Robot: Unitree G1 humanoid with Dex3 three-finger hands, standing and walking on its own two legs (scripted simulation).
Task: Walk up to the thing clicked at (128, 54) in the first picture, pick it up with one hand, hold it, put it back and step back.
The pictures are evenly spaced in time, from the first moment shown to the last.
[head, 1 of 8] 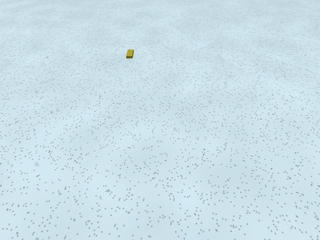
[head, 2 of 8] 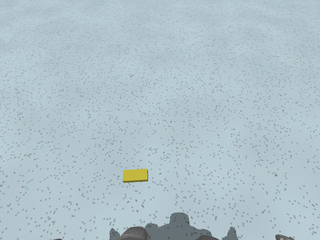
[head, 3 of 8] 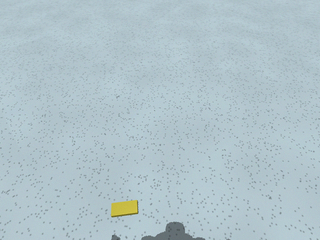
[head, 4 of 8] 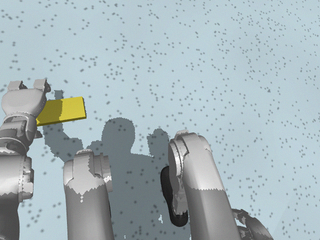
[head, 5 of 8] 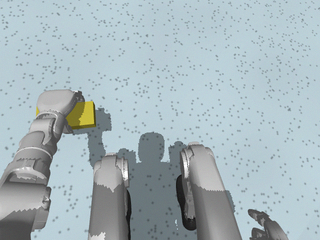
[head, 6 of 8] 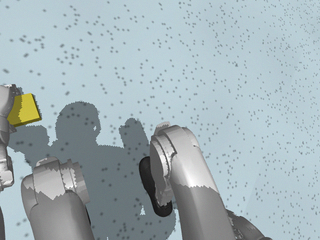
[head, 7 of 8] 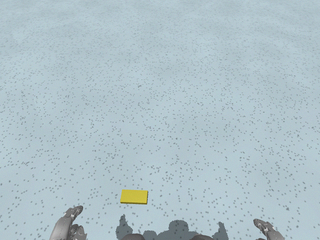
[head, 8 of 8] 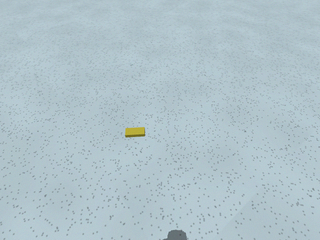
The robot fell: no
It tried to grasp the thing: yes
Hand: left
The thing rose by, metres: 0.68
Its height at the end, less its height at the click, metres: +0.00
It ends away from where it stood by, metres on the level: 0.00
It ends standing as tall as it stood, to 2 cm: yes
